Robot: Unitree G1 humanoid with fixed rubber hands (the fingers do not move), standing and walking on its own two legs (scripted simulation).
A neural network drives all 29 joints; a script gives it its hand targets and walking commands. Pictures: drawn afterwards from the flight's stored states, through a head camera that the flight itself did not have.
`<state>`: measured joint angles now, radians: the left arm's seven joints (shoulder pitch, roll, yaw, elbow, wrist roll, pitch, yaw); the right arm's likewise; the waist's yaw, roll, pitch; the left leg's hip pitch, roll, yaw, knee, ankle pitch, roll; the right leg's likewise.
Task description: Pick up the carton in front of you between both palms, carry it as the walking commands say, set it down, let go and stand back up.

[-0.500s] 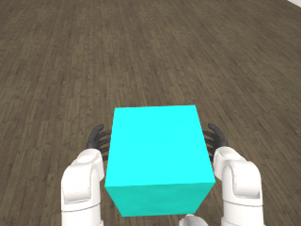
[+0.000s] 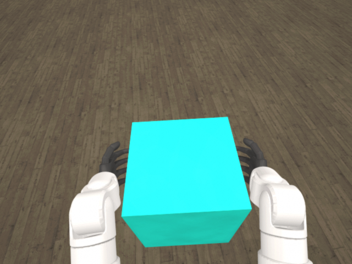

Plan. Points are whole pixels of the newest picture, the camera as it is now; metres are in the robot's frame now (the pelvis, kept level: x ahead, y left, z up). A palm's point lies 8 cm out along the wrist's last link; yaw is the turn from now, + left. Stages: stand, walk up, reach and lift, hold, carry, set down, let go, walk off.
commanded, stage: carry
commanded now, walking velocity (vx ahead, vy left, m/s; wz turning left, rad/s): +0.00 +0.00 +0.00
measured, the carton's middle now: (183, 186) +0.28 +0.00 +0.01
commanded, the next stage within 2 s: hold in 1.54 s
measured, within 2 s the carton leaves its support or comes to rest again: neither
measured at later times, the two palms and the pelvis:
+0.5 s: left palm (107, 164) +0.32 +0.17 +0.06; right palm (239, 160) +0.32 -0.13 +0.06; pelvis +0.06 +0.02 -0.01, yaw +0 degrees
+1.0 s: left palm (109, 168) +0.32 +0.17 +0.04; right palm (236, 165) +0.32 -0.13 +0.04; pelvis +0.02 +0.02 +0.00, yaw -1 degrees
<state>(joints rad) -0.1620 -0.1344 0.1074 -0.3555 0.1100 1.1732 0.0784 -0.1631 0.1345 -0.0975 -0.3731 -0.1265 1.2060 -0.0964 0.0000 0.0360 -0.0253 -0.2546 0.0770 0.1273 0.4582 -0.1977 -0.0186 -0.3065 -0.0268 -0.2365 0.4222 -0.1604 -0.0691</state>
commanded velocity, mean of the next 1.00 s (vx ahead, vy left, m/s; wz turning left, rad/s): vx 0.00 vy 0.00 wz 0.00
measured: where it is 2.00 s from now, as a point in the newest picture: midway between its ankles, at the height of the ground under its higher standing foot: outside the picture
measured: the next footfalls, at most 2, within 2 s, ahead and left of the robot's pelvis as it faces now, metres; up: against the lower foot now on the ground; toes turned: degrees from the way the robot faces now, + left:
none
